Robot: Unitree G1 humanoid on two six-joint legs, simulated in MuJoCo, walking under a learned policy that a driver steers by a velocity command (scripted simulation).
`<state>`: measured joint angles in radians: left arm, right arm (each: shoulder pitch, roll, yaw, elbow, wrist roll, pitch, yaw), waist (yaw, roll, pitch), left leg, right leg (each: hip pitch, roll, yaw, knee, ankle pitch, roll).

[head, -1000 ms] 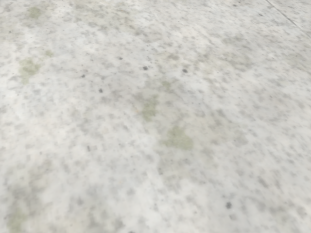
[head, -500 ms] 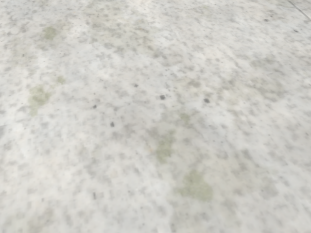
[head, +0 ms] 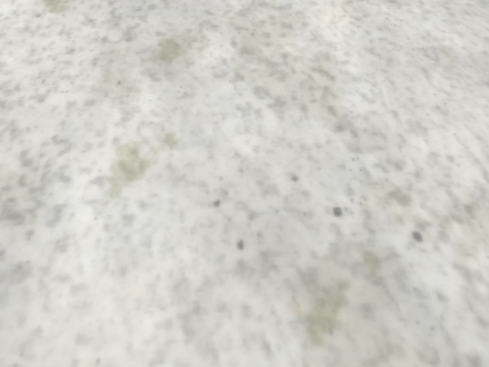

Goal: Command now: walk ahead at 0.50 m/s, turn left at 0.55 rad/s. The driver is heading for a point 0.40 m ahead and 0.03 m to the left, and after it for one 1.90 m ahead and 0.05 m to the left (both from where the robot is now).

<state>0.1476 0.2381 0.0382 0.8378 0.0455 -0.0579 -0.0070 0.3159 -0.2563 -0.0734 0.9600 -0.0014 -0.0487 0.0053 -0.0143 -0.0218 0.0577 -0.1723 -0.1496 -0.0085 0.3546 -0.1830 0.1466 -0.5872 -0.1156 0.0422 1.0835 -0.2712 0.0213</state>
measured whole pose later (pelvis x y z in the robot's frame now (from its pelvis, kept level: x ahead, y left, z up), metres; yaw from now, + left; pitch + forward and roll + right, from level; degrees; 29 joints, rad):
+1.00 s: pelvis +0.51 +0.08 +0.01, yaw +15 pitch +1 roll +0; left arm 0.32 0.26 0.06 0.88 0.02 -0.01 -0.03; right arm 0.26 -0.22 -0.03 0.84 -0.02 -0.08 0.00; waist 0.01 -0.04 0.03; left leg -0.17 0.00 0.15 0.35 -0.20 0.06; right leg -0.51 -0.07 0.00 1.10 -0.28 -0.05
